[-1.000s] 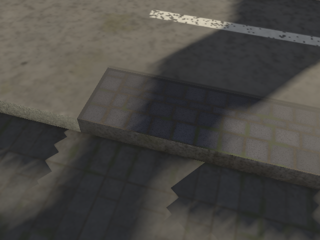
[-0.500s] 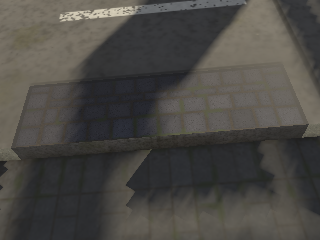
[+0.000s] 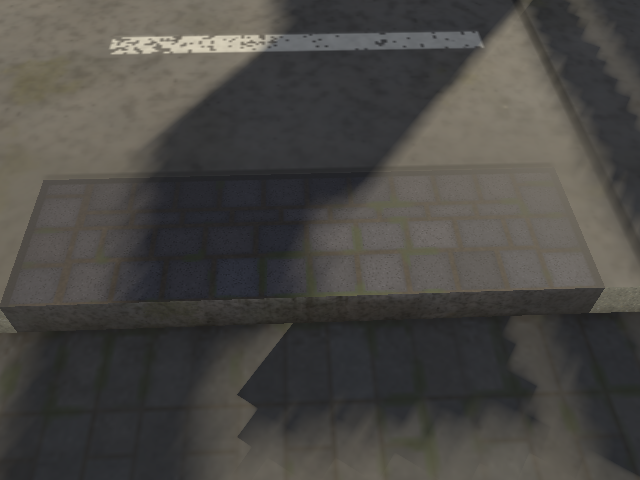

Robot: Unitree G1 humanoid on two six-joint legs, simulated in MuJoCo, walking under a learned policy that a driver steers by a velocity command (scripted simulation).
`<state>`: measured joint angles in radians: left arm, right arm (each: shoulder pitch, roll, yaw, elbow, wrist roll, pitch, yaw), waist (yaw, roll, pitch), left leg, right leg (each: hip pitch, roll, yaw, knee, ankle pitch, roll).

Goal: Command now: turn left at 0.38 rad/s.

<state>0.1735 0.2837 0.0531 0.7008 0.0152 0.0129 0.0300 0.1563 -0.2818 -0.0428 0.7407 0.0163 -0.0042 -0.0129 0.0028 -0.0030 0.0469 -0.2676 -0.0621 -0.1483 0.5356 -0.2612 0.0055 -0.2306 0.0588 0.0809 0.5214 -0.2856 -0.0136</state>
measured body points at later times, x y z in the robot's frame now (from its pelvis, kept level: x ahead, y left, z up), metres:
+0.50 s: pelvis -0.01 +0.06 +0.00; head +0.03 +0.09 +0.45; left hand +0.05 +0.38 -0.11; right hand +0.22 -0.17 -0.08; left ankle -0.02 +0.14 -0.73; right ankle -0.01 -0.10 -0.66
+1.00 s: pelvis +0.01 +0.06 -0.01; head +0.04 +0.06 +0.44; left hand +0.08 +0.37 -0.10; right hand +0.23 -0.17 -0.10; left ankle -0.02 +0.15 -0.73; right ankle +0.07 -0.07 -0.73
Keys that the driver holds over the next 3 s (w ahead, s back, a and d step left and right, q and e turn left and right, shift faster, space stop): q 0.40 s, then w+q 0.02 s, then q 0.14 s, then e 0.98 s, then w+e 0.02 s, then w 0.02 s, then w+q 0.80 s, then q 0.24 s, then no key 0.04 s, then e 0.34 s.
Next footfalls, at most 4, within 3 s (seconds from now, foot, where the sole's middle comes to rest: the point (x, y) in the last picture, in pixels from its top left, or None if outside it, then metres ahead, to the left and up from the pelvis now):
0.38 left None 0.02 0.16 -0.77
0.80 right None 0.11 -0.06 -0.77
1.32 right None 0.08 -0.09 -0.77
1.78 left None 0.10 0.13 -0.77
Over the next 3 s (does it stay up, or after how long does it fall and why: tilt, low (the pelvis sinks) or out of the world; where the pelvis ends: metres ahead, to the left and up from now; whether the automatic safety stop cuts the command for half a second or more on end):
stays up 0.49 0.07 0.00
